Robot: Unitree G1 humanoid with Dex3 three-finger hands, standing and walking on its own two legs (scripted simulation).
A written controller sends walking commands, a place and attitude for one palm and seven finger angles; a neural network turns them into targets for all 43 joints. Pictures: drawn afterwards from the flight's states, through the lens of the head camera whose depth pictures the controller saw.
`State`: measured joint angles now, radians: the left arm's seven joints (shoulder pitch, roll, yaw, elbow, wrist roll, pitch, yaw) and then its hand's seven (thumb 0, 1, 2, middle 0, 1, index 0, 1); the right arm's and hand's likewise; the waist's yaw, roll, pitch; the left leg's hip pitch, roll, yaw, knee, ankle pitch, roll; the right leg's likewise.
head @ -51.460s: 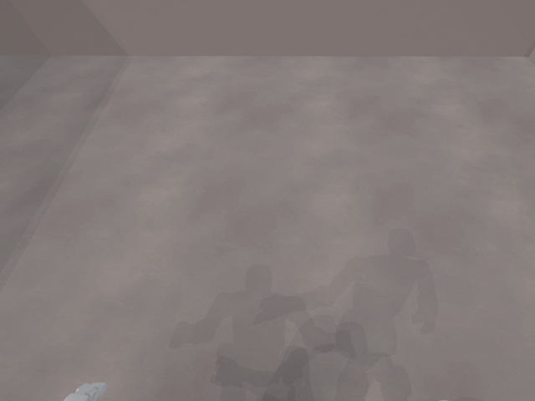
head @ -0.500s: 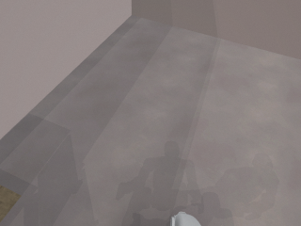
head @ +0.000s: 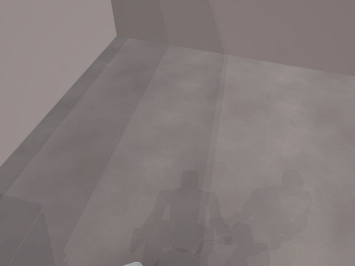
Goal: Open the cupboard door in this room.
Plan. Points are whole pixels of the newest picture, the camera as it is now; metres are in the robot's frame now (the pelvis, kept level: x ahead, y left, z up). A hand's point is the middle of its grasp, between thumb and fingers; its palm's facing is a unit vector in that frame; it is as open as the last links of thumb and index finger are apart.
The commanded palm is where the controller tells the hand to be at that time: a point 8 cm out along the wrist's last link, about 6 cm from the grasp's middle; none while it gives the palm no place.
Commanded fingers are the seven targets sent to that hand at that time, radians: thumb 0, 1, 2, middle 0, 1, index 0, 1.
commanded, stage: walk to a spot facing it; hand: left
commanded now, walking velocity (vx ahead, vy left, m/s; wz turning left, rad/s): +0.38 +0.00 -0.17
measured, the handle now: out of the picture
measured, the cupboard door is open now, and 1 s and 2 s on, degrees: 44 44 44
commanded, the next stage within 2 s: turn to face it in 0.54 s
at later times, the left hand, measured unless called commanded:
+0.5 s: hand (132, 219) +0.26 +0.14 -0.17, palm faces +0.01 -0.98 -0.19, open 7.3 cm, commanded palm none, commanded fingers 0.00 0.90 0.90 -0.20 -0.30 -0.20 -0.30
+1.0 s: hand (146, 158) +0.47 +0.13 -0.16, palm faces +0.18 -0.96 -0.23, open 7.4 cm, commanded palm none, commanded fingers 0.00 0.90 0.90 -0.20 -0.30 -0.20 -0.30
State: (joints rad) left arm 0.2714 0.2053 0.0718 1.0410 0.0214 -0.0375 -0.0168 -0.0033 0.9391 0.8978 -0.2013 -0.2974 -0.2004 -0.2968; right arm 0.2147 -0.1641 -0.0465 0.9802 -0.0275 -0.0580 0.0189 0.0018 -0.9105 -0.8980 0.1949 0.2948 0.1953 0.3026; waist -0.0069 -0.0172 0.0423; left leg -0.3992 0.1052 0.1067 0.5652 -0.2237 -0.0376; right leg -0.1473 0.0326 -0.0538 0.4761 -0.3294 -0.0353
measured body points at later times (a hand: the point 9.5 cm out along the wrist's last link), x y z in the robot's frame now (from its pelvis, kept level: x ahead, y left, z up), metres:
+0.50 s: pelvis +0.22 -0.05 +0.01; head +0.24 -0.04 +0.46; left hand +0.26 +0.19 -0.15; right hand +0.21 -0.29 -0.14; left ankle +0.23 +0.09 -0.69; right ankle +0.20 -0.16 -0.73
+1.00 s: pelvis +0.39 -0.07 +0.00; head +0.42 -0.08 +0.45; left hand +0.46 +0.18 -0.14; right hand +0.45 -0.32 -0.16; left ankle +0.35 +0.06 -0.67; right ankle +0.41 -0.18 -0.73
